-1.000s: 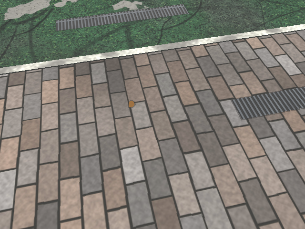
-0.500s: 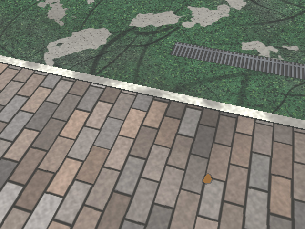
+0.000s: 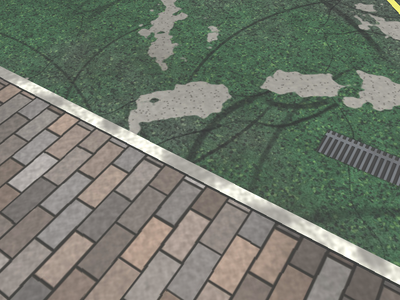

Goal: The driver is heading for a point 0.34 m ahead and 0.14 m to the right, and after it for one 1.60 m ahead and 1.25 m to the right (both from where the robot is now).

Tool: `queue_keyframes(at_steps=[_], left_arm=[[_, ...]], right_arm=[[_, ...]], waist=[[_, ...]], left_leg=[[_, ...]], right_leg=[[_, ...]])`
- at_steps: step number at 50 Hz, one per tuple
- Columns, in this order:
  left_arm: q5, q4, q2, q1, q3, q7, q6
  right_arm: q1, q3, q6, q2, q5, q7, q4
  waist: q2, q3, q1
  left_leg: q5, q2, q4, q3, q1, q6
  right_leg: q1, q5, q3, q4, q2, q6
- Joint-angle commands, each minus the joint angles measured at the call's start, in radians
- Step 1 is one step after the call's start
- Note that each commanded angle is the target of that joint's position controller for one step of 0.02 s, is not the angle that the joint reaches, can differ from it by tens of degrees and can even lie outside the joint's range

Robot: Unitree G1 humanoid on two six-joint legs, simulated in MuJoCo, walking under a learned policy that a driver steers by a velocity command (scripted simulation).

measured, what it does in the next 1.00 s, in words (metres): walks ahead, turning right: right foot, then left foot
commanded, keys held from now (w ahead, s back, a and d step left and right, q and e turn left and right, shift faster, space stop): w+e+shift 0.14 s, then e+shift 0.86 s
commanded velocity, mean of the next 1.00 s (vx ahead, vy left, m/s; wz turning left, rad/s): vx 0.37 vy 0.00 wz -0.83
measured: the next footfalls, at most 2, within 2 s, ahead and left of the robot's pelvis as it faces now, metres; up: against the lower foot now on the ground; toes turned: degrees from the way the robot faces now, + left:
right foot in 0.24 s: +0.42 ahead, -0.10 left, +0.00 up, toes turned -13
left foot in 0.62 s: +0.70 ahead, -0.05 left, +0.00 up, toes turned -45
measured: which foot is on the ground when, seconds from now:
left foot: down 0.00-0.24, up 0.26-0.60, down 0.62-1.00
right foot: up 0.00-0.22, down 0.24-0.60, up 0.62-1.00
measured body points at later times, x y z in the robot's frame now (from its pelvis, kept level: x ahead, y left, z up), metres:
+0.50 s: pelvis +0.39 -0.05 +0.01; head +0.44 -0.08 +0.45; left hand +0.59 +0.18 -0.10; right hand +0.53 -0.37 -0.05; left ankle +0.61 +0.07 -0.68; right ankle +0.38 -0.09 -0.73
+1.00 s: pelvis +0.52 -0.07 +0.00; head +0.53 -0.12 +0.45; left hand +0.85 -0.05 -0.08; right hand +0.38 -0.37 -0.10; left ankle +0.67 -0.02 -0.73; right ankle +0.44 -0.15 -0.72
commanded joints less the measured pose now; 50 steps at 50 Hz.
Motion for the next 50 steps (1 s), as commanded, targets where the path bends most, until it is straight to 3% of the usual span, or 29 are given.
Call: queue_keyframes(at_steps=[1, 6, 8, 10, 11, 12, 13, 14, 15, 16, 17, 19, 21, 23, 26, 28, 29, 30, 31, 32, 33, 34, 35, 37, 38, 40, 43, 48, 50], left_arm=[[-0.016, -0.033, 0.075, -0.030, 0.021, -0.016, 0.010], [-0.016, -0.063, 0.056, -0.174, 0.003, -0.040, -0.013], [-0.001, -0.042, 0.095, -0.118, 0.012, -0.043, -0.011], [0.019, 0.036, 0.156, 0.144, 0.038, -0.036, -0.008], [0.026, 0.095, 0.201, 0.366, 0.063, -0.023, -0.008], [0.007, 0.123, 0.227, 0.428, 0.083, 0.003, -0.010], [0.020, 0.108, 0.339, 0.347, 0.106, 0.009, -0.003], [0.011, -0.001, 0.285, 0.260, 0.089, 0.000, -0.032], [-0.008, -0.056, 0.261, 0.153, 0.099, 0.000, -0.038], [-0.034, -0.081, 0.227, 0.039, 0.090, 0.001, -0.040], [-0.040, -0.109, 0.199, -0.030, 0.078, 0.003, -0.042], [-0.030, -0.138, 0.199, -0.066, 0.081, 0.012, -0.043], [-0.030, -0.131, 0.218, -0.060, 0.092, 0.034, -0.027], [-0.045, -0.116, 0.239, -0.017, 0.108, 0.061, 0.011], [-0.063, -0.119, 0.217, 0.007, 0.112, 0.083, 0.054], [-0.051, -0.144, 0.182, -0.019, 0.108, 0.087, 0.063], [-0.045, -0.164, 0.162, -0.058, 0.104, 0.086, 0.063], [-0.038, -0.182, 0.119, -0.069, 0.089, 0.079, 0.063], [-0.010, -0.193, 0.035, -0.009, 0.062, 0.076, 0.060], [-0.008, -0.190, 0.086, 0.171, 0.070, 0.053, 0.046], [-0.040, -0.186, 0.184, 0.223, 0.087, 0.027, 0.045], [-0.056, -0.159, 0.242, 0.103, 0.106, 0.033, 0.057], [-0.053, -0.167, 0.262, 0.011, 0.114, 0.044, 0.076], [-0.042, -0.203, 0.208, -0.044, 0.100, 0.055, 0.098], [-0.039, -0.215, 0.172, -0.050, 0.090, 0.054, 0.094], [-0.041, -0.224, 0.132, -0.051, 0.079, 0.054, 0.084], [-0.039, -0.224, 0.142, -0.059, 0.080, 0.043, 0.082], [-0.038, -0.215, 0.170, -0.052, 0.103, 0.020, 0.101], [-0.036, -0.185, 0.172, 0.009, 0.121, 0.019, 0.106]], right_arm=[[-0.030, -0.016, -0.054, -0.078, 0.010, 0.013, -0.051], [0.034, 0.001, -0.074, -0.089, 0.021, -0.006, -0.016], [0.020, -0.008, -0.061, -0.138, 0.017, -0.038, -0.019], [-0.030, -0.020, -0.030, -0.180, 0.009, -0.068, -0.042], [-0.110, -0.029, -0.018, -0.202, 0.008, -0.070, -0.067], [-0.163, -0.027, -0.014, -0.163, 0.016, -0.049, -0.070], [-0.051, 0.007, -0.027, -0.019, 0.015, -0.041, -0.145], [-0.038, 0.025, -0.066, -0.070, 0.031, -0.012, -0.207], [-0.112, 0.012, -0.078, -0.122, 0.056, -0.006, -0.237], [-0.156, 0.006, -0.075, -0.125, 0.053, -0.004, -0.249], [-0.145, 0.001, -0.059, -0.130, 0.038, -0.008, -0.237], [-0.139, -0.008, -0.025, -0.139, 0.014, -0.019, -0.253], [-0.206, 0.008, -0.016, -0.075, 0.000, -0.037, -0.281], [-0.250, 0.019, -0.003, -0.039, 0.017, -0.047, -0.297], [-0.325, 0.008, 0.007, -0.064, 0.042, -0.041, -0.322], [-0.335, -0.009, 0.001, -0.093, 0.040, -0.031, -0.319], [-0.288, -0.019, -0.008, -0.104, 0.035, -0.028, -0.298], [-0.196, -0.026, -0.016, -0.113, 0.019, -0.030, -0.268], [-0.173, -0.025, -0.007, -0.135, 0.000, -0.041, -0.283], [-0.163, -0.020, 0.010, -0.127, -0.025, -0.038, -0.309], [-0.228, -0.051, 0.024, -0.189, 0.007, -0.043, -0.294], [-0.256, -0.040, 0.032, -0.103, 0.006, -0.056, -0.320], [-0.270, -0.023, 0.048, -0.065, 0.006, -0.065, -0.330], [-0.323, -0.029, 0.066, -0.094, 0.006, -0.068, -0.320], [-0.303, -0.037, 0.069, -0.105, 0.001, -0.071, -0.304], [-0.271, -0.048, 0.072, -0.114, -0.002, -0.069, -0.277], [-0.291, -0.064, 0.071, -0.134, 0.012, -0.063, -0.263], [-0.307, -0.088, 0.069, -0.166, 0.033, -0.044, -0.234], [-0.292, -0.086, 0.070, -0.135, 0.045, -0.041, -0.218]], waist=[[0.010, 0.100, 0.008], [0.038, 0.077, -0.025], [0.092, 0.017, 0.021], [0.113, -0.109, 0.147], [0.108, -0.174, 0.261], [-0.042, -0.157, 0.293], [-0.257, -0.212, 0.102], [-0.157, -0.491, 0.126], [-0.009, -0.376, 0.096], [0.134, -0.161, 0.014], [0.188, -0.064, -0.040], [0.145, 0.012, -0.074], [0.097, -0.009, -0.055], [0.011, -0.133, -0.017], [-0.070, -0.201, 0.024], [-0.117, -0.180, 0.018], [-0.125, -0.180, -0.015], [-0.073, -0.245, -0.044], [0.110, -0.321, -0.007], [0.264, -0.401, 0.072], [0.324, -0.416, 0.108], [0.178, -0.331, 0.034], [0.075, -0.250, 0.004], [0.077, -0.120, 0.020], [0.101, -0.114, 0.017], [0.149, -0.150, 0.010], [0.165, -0.197, 0.013], [0.196, -0.170, 0.022], [0.150, -0.166, 0.048]], left_leg=[[0.456, 0.250, -0.290, -0.086, -0.118, -0.064], [0.972, 0.257, -0.302, 0.073, 0.035, -0.147], [1.335, 0.286, -0.148, 0.107, 0.177, -0.181], [1.513, 0.313, 0.238, 0.100, 0.149, -0.204], [1.386, 0.320, 0.560, 0.076, 0.017, -0.212], [0.481, 0.149, 1.016, 0.090, -0.164, -0.221], [-0.317, 0.041, 1.393, -0.025, -0.600, -0.265], [-0.298, 0.044, 1.440, -0.328, -0.684, -0.259], [-0.229, 0.095, 1.307, -0.334, -0.701, -0.210], [-0.175, 0.130, 1.185, -0.288, -0.701, -0.192], [-0.151, 0.160, 1.104, -0.268, -0.644, -0.201], [-0.118, 0.189, 0.860, -0.242, -0.484, -0.234], [-0.031, 0.144, 0.586, -0.180, -0.393, -0.270], [0.133, 0.079, 0.381, -0.169, -0.301, -0.288], [0.278, 0.038, 0.181, -0.204, -0.271, -0.290], [0.327, 0.057, 0.074, -0.253, -0.250, -0.274], [0.412, 0.088, -0.007, -0.266, -0.192, -0.253], [0.533, 0.200, -0.052, -0.324, -0.017, -0.197], [0.866, 0.426, 0.040, -0.546, 0.221, -0.086], [1.084, 0.612, 0.078, -0.771, 0.301, 0.067], [0.770, 0.719, 0.064, -0.900, 0.292, 0.187], [0.468, 0.581, 0.027, -0.751, 0.201, 0.134], [0.301, 0.481, 0.002, -0.585, 0.073, 0.058], [0.308, 0.378, -0.055, -0.410, -0.132, 0.014], [0.343, 0.359, -0.073, -0.352, -0.155, 0.015], [0.424, 0.383, -0.082, -0.296, -0.112, 0.043], [0.408, 0.440, -0.086, -0.244, -0.096, 0.054], [0.243, 0.469, -0.057, -0.130, -0.136, 0.000], [0.115, 0.439, 0.058, -0.058, -0.192, -0.078]], right_leg=[[-0.026, 0.183, -0.034, -0.171, 0.001, -0.024], [0.096, 0.439, -0.219, -0.504, 0.098, -0.091], [0.156, 0.390, -0.274, -0.560, 0.177, -0.111], [0.430, 0.299, -0.281, -0.582, 0.266, -0.128], [0.645, 0.307, -0.180, -0.626, 0.232, -0.178], [0.763, 0.432, -0.081, -0.724, 0.152, -0.232], [1.045, 1.181, 0.272, -0.538, -0.083, -0.377], [1.159, 0.765, 0.607, -0.720, -0.179, -0.484], [1.012, 0.418, 0.615, -0.842, -0.153, -0.445], [0.751, 0.281, 0.546, -0.927, -0.102, -0.398], [0.557, 0.337, 0.489, -0.959, -0.077, -0.371], [0.291, 0.508, 0.337, -0.978, 0.037, -0.323], [0.193, 0.711, 0.212, -0.908, 0.147, -0.268], [0.239, 0.742, 0.183, -0.828, 0.197, -0.184], [0.330, 0.495, 0.261, -0.751, 0.208, -0.096], [0.380, 0.327, 0.338, -0.689, 0.205, -0.072], [0.387, 0.263, 0.346, -0.613, 0.215, -0.054], [0.341, 0.091, 0.296, -0.425, 0.251, -0.019], [0.143, -0.436, 0.172, -0.194, 0.346, 0.019], [0.050, -0.586, 0.180, 0.003, 0.333, 0.064], [-0.058, -0.483, 0.111, 0.192, 0.227, 0.101], [-0.090, -0.361, 0.080, 0.220, 0.160, 0.118], [-0.071, -0.259, 0.056, 0.198, 0.136, 0.124], [-0.002, -0.189, 0.001, 0.081, 0.114, 0.124], [0.028, -0.177, -0.026, 0.029, 0.110, 0.118], [0.045, -0.176, -0.047, -0.060, 0.090, 0.113], [0.122, -0.115, -0.042, -0.198, 0.042, 0.094], [0.295, -0.072, -0.117, -0.463, 0.062, 0.035], [0.429, -0.002, -0.140, -0.631, 0.111, -0.016]])
Keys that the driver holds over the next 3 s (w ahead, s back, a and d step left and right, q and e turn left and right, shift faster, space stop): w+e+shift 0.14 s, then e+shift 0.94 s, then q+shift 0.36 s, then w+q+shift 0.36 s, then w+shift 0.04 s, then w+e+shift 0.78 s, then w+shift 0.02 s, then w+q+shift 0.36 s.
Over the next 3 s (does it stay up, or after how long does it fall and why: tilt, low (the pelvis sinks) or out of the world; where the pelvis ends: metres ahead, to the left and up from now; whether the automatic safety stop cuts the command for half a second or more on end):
stays up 1.23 -0.93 0.00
